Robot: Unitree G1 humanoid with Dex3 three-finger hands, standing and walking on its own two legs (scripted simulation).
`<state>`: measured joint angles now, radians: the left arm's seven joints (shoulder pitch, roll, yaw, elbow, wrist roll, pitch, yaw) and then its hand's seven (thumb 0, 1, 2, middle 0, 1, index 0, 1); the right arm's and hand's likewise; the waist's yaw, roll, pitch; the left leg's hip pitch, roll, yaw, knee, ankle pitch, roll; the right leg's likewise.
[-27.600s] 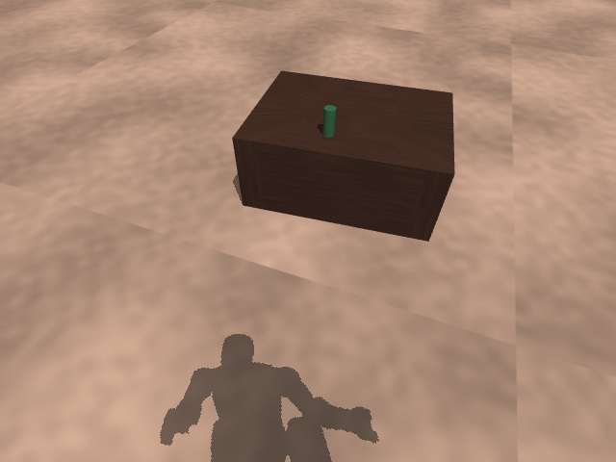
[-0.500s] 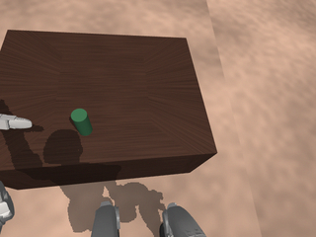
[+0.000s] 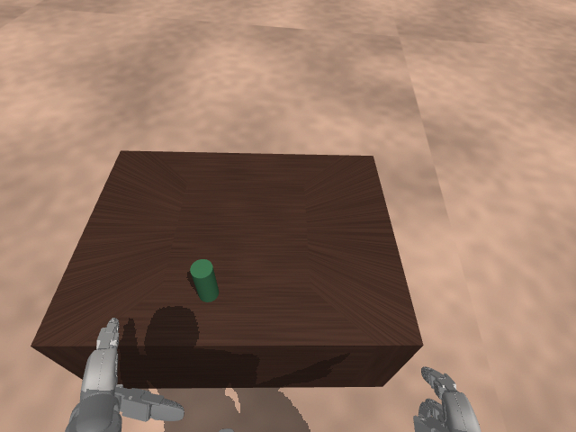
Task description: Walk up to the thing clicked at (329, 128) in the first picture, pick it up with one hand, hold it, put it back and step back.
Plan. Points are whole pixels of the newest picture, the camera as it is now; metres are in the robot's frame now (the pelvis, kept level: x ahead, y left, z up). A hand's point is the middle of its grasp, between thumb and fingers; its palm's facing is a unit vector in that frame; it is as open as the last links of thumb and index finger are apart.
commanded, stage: home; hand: left
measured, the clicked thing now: (205, 281) +0.51 +0.18 -0.28
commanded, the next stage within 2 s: none
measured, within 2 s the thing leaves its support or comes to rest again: neither
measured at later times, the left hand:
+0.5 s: hand (174, 421) +0.17 +0.16 -0.06, palm faces +0.13 -0.96 -0.26, open 17.6 cm
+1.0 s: hand out of the picture +0.08 +0.24 -0.11, palm faces +0.01 -0.92 -0.40, open 17.4 cm
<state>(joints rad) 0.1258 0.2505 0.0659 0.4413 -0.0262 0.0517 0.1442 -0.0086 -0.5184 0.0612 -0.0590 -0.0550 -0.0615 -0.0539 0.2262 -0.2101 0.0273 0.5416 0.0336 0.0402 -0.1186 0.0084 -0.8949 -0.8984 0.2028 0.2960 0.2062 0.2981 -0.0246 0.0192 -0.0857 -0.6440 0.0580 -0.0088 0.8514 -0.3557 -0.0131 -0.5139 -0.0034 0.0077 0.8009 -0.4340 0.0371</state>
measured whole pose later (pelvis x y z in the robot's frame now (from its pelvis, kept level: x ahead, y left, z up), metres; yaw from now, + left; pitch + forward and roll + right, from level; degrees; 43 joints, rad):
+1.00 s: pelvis +0.01 -0.01 +0.03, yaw +2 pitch -3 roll +0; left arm 0.25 0.34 0.01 0.87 0.03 0.00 0.04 0.00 -0.54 0.05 -0.05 -0.06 -0.06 -0.05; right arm 0.22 -0.32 -0.02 0.92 -0.04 0.02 -0.01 0.01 -0.90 -0.90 0.20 0.30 0.20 0.30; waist 0.00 0.03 0.03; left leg -0.27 0.03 -0.01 0.57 -0.25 -0.02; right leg -0.16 -0.03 0.00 0.56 -0.35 0.03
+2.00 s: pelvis +0.00 +0.00 +0.04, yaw +1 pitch -3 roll +0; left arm 0.15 0.33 0.00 1.12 0.01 0.00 0.01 0.00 -0.53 0.05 -0.06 -0.05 -0.06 -0.05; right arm 0.15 -0.34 0.01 1.11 -0.02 0.01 -0.01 0.01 -0.90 -0.90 0.20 0.30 0.21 0.30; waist -0.01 0.01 0.05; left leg -0.19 0.02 0.01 0.39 -0.15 -0.01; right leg -0.07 -0.04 0.00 0.37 -0.25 0.04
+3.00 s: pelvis +0.01 -0.01 +0.05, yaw +2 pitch -3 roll +0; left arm 0.15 0.34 0.01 1.12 0.02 0.00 0.00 0.01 0.90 0.89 -0.20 -0.30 -0.21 -0.30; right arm 0.12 -0.35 0.00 1.14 -0.02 0.00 0.00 0.01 -0.90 -0.90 0.20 0.29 0.21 0.30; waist -0.01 0.01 0.06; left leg -0.16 0.03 -0.01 0.35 -0.14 -0.02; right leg -0.04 -0.03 -0.01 0.33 -0.23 0.03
